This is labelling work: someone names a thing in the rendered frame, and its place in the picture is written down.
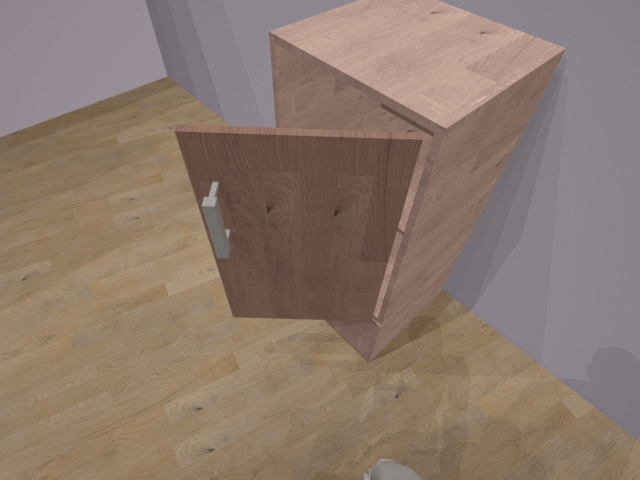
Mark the cupboard door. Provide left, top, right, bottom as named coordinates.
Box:
left=175, top=124, right=423, bottom=321

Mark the handle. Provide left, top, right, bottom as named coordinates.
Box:
left=202, top=182, right=231, bottom=259

